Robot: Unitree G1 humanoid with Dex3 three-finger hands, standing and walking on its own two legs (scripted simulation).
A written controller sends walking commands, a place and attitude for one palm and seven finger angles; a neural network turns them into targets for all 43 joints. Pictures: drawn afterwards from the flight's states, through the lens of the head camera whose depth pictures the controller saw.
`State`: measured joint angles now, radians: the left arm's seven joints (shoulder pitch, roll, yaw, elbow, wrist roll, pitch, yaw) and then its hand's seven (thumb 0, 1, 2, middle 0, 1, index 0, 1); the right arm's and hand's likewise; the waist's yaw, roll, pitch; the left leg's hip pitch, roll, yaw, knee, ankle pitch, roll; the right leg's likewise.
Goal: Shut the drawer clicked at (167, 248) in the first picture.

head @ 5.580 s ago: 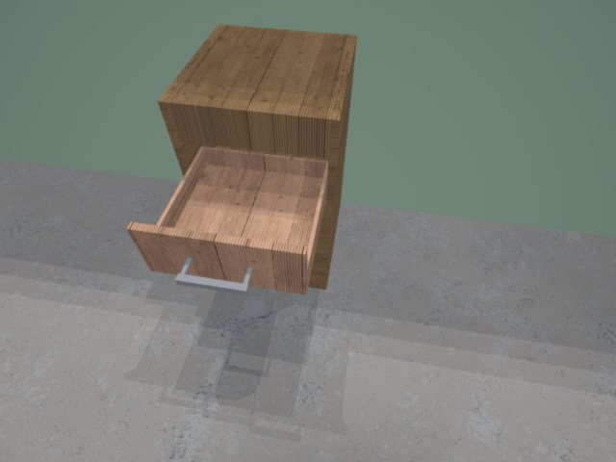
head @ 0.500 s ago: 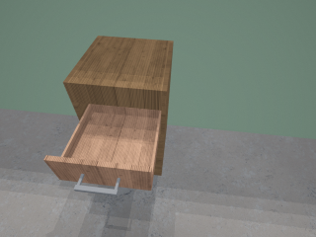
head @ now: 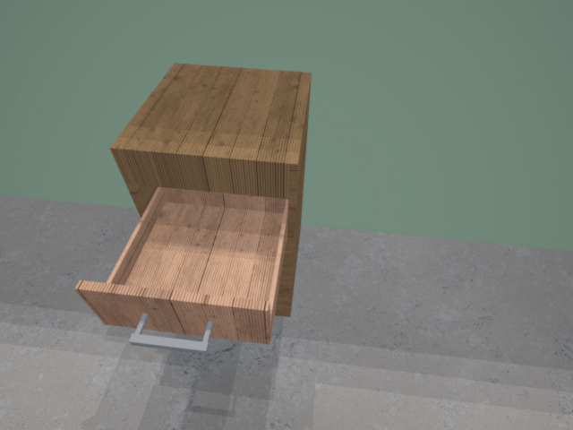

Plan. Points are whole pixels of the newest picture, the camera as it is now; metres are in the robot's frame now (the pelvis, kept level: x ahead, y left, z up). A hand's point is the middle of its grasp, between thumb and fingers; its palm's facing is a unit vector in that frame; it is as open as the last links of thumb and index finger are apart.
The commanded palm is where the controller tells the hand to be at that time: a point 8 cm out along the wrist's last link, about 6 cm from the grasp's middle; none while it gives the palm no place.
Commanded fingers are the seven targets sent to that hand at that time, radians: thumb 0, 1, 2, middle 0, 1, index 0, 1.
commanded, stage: shuffle to correct the standing spot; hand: left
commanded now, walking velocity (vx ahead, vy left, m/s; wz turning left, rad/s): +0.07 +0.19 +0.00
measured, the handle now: (173, 333) +0.33 +0.26 -0.22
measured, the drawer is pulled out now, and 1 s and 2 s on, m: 0.30 0.30 0.30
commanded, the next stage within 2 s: come to a stop and stand still in 0.38 s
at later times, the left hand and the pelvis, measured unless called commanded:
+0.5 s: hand out of the picture +0.01 +0.23 -0.18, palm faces +0.01 -0.97 -0.23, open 7.4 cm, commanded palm none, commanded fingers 0.00 0.90 0.90 -0.20 -0.30 -0.20 -0.30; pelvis +0.03 +0.04 -0.01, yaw -2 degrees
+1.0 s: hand out of the picture +0.06 +0.21 -0.17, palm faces +0.00 -0.98 -0.22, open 7.2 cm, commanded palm none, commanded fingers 0.00 0.90 0.90 -0.20 -0.30 -0.20 -0.30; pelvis +0.04 +0.03 +0.00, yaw -2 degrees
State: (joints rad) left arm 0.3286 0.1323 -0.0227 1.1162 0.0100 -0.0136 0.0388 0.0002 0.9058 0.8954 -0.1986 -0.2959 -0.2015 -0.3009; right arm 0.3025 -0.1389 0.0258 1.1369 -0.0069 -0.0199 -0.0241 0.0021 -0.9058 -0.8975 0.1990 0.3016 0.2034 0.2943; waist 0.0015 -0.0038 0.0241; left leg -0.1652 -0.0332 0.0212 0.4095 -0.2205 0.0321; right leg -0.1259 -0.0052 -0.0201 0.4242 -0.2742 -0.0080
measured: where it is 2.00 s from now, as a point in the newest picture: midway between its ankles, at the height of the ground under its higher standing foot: outside the picture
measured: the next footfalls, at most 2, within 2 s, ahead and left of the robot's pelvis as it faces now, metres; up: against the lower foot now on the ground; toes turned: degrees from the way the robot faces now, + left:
right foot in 0.66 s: +0.08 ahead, -0.06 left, +0.00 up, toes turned -5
